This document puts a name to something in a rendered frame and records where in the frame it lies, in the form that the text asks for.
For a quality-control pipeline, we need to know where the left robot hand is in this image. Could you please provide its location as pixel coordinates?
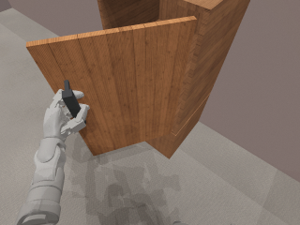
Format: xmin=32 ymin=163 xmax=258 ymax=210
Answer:
xmin=43 ymin=89 xmax=90 ymax=142

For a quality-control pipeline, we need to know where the left robot forearm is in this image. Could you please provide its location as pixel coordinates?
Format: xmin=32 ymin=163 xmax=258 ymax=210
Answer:
xmin=14 ymin=137 xmax=67 ymax=225

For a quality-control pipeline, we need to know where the cupboard door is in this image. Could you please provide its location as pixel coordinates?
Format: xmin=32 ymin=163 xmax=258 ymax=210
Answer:
xmin=25 ymin=16 xmax=197 ymax=156

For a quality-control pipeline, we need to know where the handle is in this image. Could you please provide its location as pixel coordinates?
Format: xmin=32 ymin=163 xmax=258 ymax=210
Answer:
xmin=61 ymin=80 xmax=86 ymax=124

